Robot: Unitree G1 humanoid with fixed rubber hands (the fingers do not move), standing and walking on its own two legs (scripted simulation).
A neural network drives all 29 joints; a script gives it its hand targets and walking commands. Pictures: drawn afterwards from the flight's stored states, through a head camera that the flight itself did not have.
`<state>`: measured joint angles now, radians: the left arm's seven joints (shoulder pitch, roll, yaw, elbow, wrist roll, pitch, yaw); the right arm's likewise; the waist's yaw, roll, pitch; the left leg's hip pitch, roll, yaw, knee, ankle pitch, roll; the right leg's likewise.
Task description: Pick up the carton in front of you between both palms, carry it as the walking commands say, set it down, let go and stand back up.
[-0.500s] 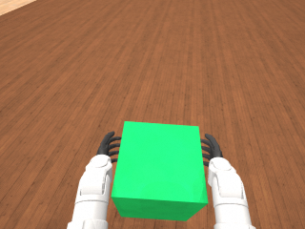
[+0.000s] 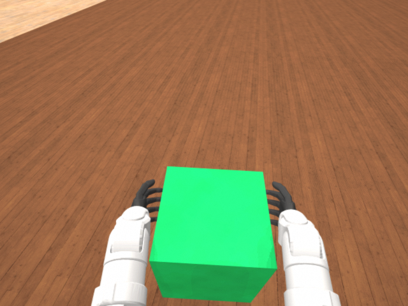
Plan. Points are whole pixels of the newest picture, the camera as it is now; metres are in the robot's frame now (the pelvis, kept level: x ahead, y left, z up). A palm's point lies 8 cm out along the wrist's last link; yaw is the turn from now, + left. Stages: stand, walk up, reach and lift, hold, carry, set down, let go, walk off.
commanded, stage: set down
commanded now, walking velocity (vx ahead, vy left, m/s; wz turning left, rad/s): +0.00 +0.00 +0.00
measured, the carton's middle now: (210, 237) +0.29 +0.00 -0.04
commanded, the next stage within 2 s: none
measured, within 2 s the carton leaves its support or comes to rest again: neither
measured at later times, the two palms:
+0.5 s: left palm (148, 220) +0.34 +0.16 -0.06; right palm (267, 226) +0.33 -0.14 -0.06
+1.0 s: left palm (160, 235) +0.40 +0.16 -0.24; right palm (255, 246) +0.37 -0.14 -0.23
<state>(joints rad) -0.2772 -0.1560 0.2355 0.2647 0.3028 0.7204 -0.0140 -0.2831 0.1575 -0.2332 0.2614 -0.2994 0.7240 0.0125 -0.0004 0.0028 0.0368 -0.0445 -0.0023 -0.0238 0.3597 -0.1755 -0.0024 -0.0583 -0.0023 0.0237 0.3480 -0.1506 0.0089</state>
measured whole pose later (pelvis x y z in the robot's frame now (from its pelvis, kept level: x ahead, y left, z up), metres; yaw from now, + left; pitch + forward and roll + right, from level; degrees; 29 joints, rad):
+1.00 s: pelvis -0.03 +0.01 -0.16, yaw +1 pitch +42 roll -2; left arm -0.75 -0.04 0.37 0.65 0.25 0.22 -0.01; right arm -0.64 0.21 -0.50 0.47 -0.23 0.21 -0.08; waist -0.03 0.00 -0.24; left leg -1.59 -0.09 -0.08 1.31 -0.45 -0.01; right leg -1.59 0.08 0.08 1.28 -0.43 0.05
